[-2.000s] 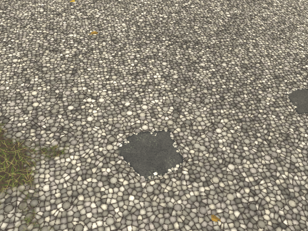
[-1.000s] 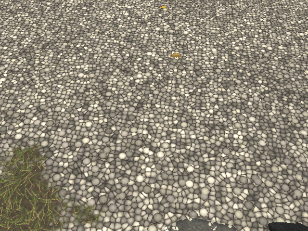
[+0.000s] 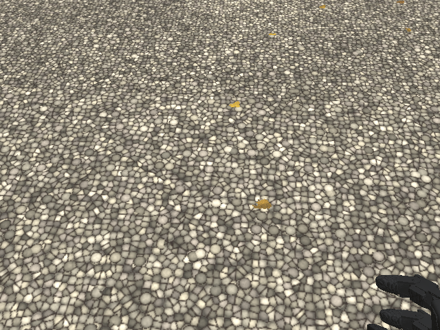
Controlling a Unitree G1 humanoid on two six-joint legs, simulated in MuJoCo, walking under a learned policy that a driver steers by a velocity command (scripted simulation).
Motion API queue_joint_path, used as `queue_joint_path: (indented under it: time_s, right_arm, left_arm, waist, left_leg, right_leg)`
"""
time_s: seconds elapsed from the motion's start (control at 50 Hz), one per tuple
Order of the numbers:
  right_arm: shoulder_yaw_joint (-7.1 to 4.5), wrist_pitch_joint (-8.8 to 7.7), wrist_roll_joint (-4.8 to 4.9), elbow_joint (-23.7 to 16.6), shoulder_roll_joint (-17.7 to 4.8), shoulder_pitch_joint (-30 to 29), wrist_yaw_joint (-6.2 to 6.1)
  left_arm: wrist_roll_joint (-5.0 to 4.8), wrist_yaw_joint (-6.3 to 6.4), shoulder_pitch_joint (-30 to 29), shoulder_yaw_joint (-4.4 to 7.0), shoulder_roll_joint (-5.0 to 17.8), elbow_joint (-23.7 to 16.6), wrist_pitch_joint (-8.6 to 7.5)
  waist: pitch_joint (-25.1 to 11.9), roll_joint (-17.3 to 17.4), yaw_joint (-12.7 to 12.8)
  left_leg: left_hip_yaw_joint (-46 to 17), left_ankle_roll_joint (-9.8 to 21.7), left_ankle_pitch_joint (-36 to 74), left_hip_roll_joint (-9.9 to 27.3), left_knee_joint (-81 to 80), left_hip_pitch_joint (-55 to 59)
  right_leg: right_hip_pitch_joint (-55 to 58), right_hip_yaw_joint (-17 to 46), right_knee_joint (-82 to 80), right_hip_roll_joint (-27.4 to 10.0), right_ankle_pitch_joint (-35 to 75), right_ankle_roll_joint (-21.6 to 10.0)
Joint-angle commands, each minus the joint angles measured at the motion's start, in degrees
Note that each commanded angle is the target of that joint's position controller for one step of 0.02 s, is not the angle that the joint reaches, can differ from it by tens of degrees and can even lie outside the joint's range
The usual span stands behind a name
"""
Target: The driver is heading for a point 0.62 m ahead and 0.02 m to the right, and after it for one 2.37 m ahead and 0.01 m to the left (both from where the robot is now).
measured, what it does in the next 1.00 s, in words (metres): walks ahead: right foot, then left foot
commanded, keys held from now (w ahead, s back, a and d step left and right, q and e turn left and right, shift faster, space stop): w+e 0.24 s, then e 0.04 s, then no key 0.16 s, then q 0.56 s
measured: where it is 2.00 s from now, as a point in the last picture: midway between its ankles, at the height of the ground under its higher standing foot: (247, 324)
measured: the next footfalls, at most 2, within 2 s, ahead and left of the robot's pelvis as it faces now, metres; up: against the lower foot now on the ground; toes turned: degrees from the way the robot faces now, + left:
right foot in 0.46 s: +0.37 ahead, -0.17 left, +0.00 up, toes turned -15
left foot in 0.92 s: +0.35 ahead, +0.08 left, +0.00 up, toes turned +0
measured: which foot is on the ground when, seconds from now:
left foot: down 0.00-0.48, up 0.50-0.90, down 0.92-1.00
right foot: down 0.00-0.02, up 0.04-0.44, down 0.46-0.92, up 0.94-1.00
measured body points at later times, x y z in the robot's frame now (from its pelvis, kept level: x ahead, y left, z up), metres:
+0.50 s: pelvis +0.23 -0.04 -0.01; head +0.28 -0.06 +0.44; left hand +0.52 +0.13 -0.08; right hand +0.19 -0.33 -0.13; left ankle +0.12 +0.13 -0.71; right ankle +0.33 -0.16 -0.73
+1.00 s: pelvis +0.30 -0.02 +0.01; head +0.33 +0.02 +0.45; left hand +0.47 +0.26 -0.12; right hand +0.39 -0.31 -0.09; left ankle +0.31 +0.07 -0.73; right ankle +0.31 -0.16 -0.68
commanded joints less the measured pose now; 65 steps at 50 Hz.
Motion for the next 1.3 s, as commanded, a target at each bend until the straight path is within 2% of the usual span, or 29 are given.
queue_joint_path:
  time_s: [0.02,0.04,0.06,0.08,0.14,0.24,0.34,0.4,0.44,0.46,0.48,0.5,0.52,0.54,0.56,0.6,0.64,0.72,0.84,0.9,0.92,0.94,0.96,0.98,1.02,1.04,1.08,1.2,1.3]
  right_arm:
    - [-5.52,-0.33,-1.51,-0.12,-15.36,19.54,-1.21]
    - [-5.30,0.31,-0.29,1.16,-13.65,21.07,-0.63]
    - [-4.11,0.55,0.15,0.47,-8.85,17.89,-0.74]
    - [-3.51,0.92,-0.01,0.34,-6.98,15.36,-0.86]
    - [-2.71,0.86,-0.76,1.63,-5.00,11.06,-0.68]
    - [-3.89,0.09,-0.41,4.29,-7.97,11.52,-0.67]
    - [-4.06,1.67,0.28,6.72,-10.30,12.92,-1.45]
    - [-4.45,2.48,1.63,8.17,-12.12,14.16,-1.49]
    - [-4.59,2.99,2.33,8.52,-12.75,13.06,-1.73]
    - [-3.87,2.94,1.94,9.17,-10.95,15.00,-1.63]
    - [-2.12,2.46,-0.58,7.83,-7.20,16.54,-1.32]
    - [0.31,2.55,-0.83,9.41,-2.20,26.62,0.07]
    - [-1.42,3.40,1.10,11.72,-8.68,23.95,0.24]
    - [-1.87,4.11,2.53,9.77,-9.82,18.11,0.16]
    - [-1.59,4.98,2.04,9.68,-8.27,15.83,-0.70]
    - [-1.88,7.48,0.89,11.00,-7.73,17.86,-2.16]
    - [-2.09,8.78,0.57,11.63,-6.83,20.43,-3.16]
    - [-2.63,9.65,0.49,8.96,-6.94,15.15,-3.64]
    - [-2.97,9.83,0.55,6.42,-6.44,12.04,-2.04]
    - [-3.60,9.62,0.30,7.57,-6.68,16.55,-0.84]
    - [-4.35,9.47,-0.18,7.60,-9.06,17.64,-0.90]
    - [-5.90,9.38,-0.05,6.10,-16.08,17.25,-2.08]
    - [-5.79,8.41,-1.99,4.65,-17.48,17.07,-1.60]
    - [-5.49,7.10,-2.67,4.28,-15.93,15.67,-1.22]
    - [-4.86,6.16,-0.21,3.37,-12.55,10.19,-1.69]
    - [-4.36,6.26,0.58,2.99,-11.33,9.03,-2.08]
    - [-3.93,6.51,0.41,2.74,-10.32,10.22,-2.64]
    - [-4.81,7.61,0.60,2.00,-12.28,11.67,-3.59]
    - [-4.51,8.31,0.18,1.42,-11.70,9.84,-2.99]
  left_arm:
    - [0.26,0.03,0.56,-0.37,0.99,-6.28,-1.28]
    - [-0.56,-0.06,3.44,-0.50,3.49,-7.06,-1.64]
    - [-0.94,-0.13,0.06,0.69,7.92,-6.26,-1.35]
    - [-0.39,-0.22,-4.46,1.03,8.68,-6.83,-0.98]
    - [0.00,-0.85,-7.20,1.22,6.01,-8.09,-0.28]
    - [0.37,-1.49,-11.12,0.40,3.13,-10.48,0.34]
    - [1.11,-3.20,-18.95,-0.47,1.18,-12.73,-0.97]
    - [1.08,-4.05,-20.21,0.22,2.91,-14.10,-1.04]
    - [1.77,-3.86,-14.01,1.62,5.52,-12.58,-1.07]
    - [2.12,-3.14,-9.40,2.59,7.79,-11.16,-1.06]
    - [3.43,-1.86,-3.56,3.07,11.90,-10.62,-0.75]
    - [4.43,-1.48,-6.75,1.26,10.92,-11.63,-0.63]
    - [3.44,-1.94,-5.70,0.93,7.11,-11.65,-0.07]
    - [2.68,-2.31,-9.41,0.34,6.14,-10.84,-0.14]
    - [2.24,-2.38,-13.25,-0.18,4.55,-10.04,-0.30]
    - [3.03,-2.27,-18.65,-0.32,3.89,-9.19,-0.48]
    - [3.68,-1.82,-21.58,0.35,5.03,-8.75,-0.74]
    - [2.78,0.20,-20.93,1.26,6.21,-6.71,-0.07]
    - [1.97,1.18,-21.16,1.95,7.02,-4.55,1.70]
    - [0.25,1.23,-22.11,2.21,7.19,-3.56,2.68]
    - [0.04,1.16,-19.14,1.99,5.34,-2.23,2.99]
    - [2.45,0.73,-18.28,1.16,2.02,-3.76,2.98]
    - [2.63,1.14,-25.23,1.61,3.77,-6.20,2.71]
    - [1.96,1.32,-26.06,2.14,5.24,-6.07,2.73]
    - [1.69,1.99,-22.80,2.84,5.92,-3.61,3.01]
    - [2.04,2.24,-22.33,3.09,6.36,-3.23,3.01]
    - [1.63,2.07,-21.87,3.02,5.45,-3.09,2.59]
    - [1.08,1.56,-24.18,2.30,4.13,-3.43,1.82]
    - [0.68,0.46,-21.97,2.11,5.01,-2.30,1.22]
  waist:
    - [-18.53,7.68,-10.35]
    - [-19.29,17.32,-9.19]
    - [-10.96,9.59,-9.91]
    - [-5.09,4.88,-9.94]
    - [0.99,5.03,-6.70]
    - [1.56,3.10,-6.47]
    - [1.52,2.21,-8.73]
    - [0.03,3.55,-7.88]
    - [-3.57,3.51,-3.56]
    - [-6.66,1.16,-1.44]
    - [-14.34,-7.13,-0.17]
    - [-25.67,-15.38,-5.41]
    - [-28.61,-7.54,-1.21]
    - [-19.34,-6.91,-2.01]
    - [-13.55,-4.25,-3.83]
    - [-7.80,-6.57,-7.49]
    - [-6.43,-8.57,-9.04]
    - [-5.06,-7.76,-6.87]
    - [-4.24,-7.65,-6.20]
    - [-4.84,-6.66,-9.17]
    - [-3.07,-1.12,-8.83]
    - [-1.91,16.90,-5.90]
    - [-1.69,16.51,-9.32]
    - [-2.47,10.22,-8.97]
    - [-2.90,5.45,-6.03]
    - [-3.27,5.87,-5.56]
    - [-5.43,5.76,-5.45]
    - [-5.01,6.89,-7.27]
    - [-6.06,7.80,-7.80]
  left_leg:
    - [-25.09,12.39,-9.88,20.39,-0.62,45.62]
    - [-41.46,16.13,-21.59,26.55,-5.18,46.90]
    - [-35.30,14.13,-26.50,24.13,-6.77,39.83]
    - [-25.92,12.00,-22.04,21.19,-7.64,32.52]
    - [-12.03,10.37,-8.93,15.66,-12.59,19.48]
    - [-1.56,12.22,1.85,15.93,-16.25,18.71]
    - [9.11,9.42,20.42,12.90,-12.16,17.80]
    - [8.57,8.23,23.64,14.93,-7.44,22.71]
    - [9.48,6.17,29.67,13.84,1.84,23.81]
    - [10.96,4.06,26.83,11.29,10.33,20.13]
    - [11.82,0.97,3.08,7.47,26.22,8.20]
    - [4.22,-2.23,-41.76,1.79,42.99,-4.07]
    - [-3.51,-2.43,-41.01,3.14,45.54,-2.44]
    - [-2.01,-2.43,-38.92,4.76,44.31,-6.44]
    - [-0.90,-2.84,-35.85,6.53,40.34,-7.11]
    - [0.22,-4.64,-28.87,7.27,35.72,1.64]
    - [2.47,-5.54,-25.55,6.14,33.60,5.47]
    - [3.10,-4.11,-21.41,7.27,31.22,1.85]
    - [6.02,-1.68,-20.95,6.55,22.09,3.73]
    - [8.88,1.70,-12.49,3.49,7.39,11.87]
    - [3.58,4.30,-5.29,4.95,-0.51,14.78]
    - [-16.38,11.11,13.88,18.84,-4.30,20.70]
    - [-25.18,20.13,16.08,23.77,-7.12,17.48]
    - [-21.54,19.31,12.46,21.42,-7.52,17.11]
    - [-14.81,13.28,8.81,16.30,-5.82,18.70]
    - [-13.52,12.40,10.78,15.35,-5.41,18.54]
    - [-12.49,12.54,15.09,13.96,-4.67,20.17]
    - [-15.58,12.81,9.33,12.62,-3.90,22.92]
    - [-17.46,13.35,3.37,11.98,-3.57,17.93]
  right_leg:
    - [-27.84,-2.04,30.47,-0.72,5.39,0.85]
    - [-38.60,-3.82,40.98,-2.85,-10.07,1.71]
    - [-41.71,-3.06,45.36,-6.22,-5.24,2.30]
    - [-41.11,-5.22,45.48,-8.07,-0.59,2.77]
    - [-36.42,-6.80,40.43,-11.90,5.88,3.22]
    - [-38.29,-7.93,31.60,-13.31,14.62,4.85]
    - [-28.44,-13.64,12.51,-9.62,27.31,3.99]
    - [-25.37,-13.75,6.81,-7.84,23.63,1.65]
    - [-16.07,-15.11,1.21,-5.11,24.19,-0.78]
    - [-6.00,-14.65,-2.13,-4.83,33.05,-2.48]
    - [10.80,-2.33,2.54,-17.22,62.59,-6.64]
    - [24.22,15.42,4.68,-33.55,77.34,-19.16]
    - [18.75,12.78,2.11,-30.15,66.12,-18.11]
    - [12.64,5.47,-0.48,-26.56,58.29,-15.04]
    - [5.67,2.12,-2.99,-23.86,49.52,-12.24]
    - [-9.54,-3.85,-8.65,-20.97,39.00,-10.23]
    - [-15.02,-7.30,-11.41,-20.51,33.80,-10.75]
    - [-13.34,-8.67,-13.85,-22.88,21.39,-11.32]
    - [-8.93,-11.55,-12.19,-24.72,20.30,-10.09]
    - [-9.19,-15.61,-4.64,-22.53,20.66,-5.44]
    - [-12.76,-19.29,3.39,-18.85,14.62,-0.78]
    - [-26.73,-24.95,20.11,-10.19,-3.53,5.89]
    - [-33.91,-16.51,31.39,-4.27,-14.22,6.94]
    - [-34.77,-11.98,36.83,-5.58,-11.13,6.08]
    - [-35.54,-10.07,36.98,-7.22,-2.27,5.65]
    - [-34.61,-9.93,37.10,-7.24,0.39,6.15]
    - [-32.85,-9.88,37.46,-6.15,3.67,6.96]
    - [-30.62,-8.64,22.17,-5.26,5.96,8.77]
    - [-21.20,-9.91,14.41,-5.43,5.25,8.35]
Over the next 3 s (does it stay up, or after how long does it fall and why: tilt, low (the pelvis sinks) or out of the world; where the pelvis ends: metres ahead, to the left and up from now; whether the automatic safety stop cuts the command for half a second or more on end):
stays up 0.55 -0.01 0.01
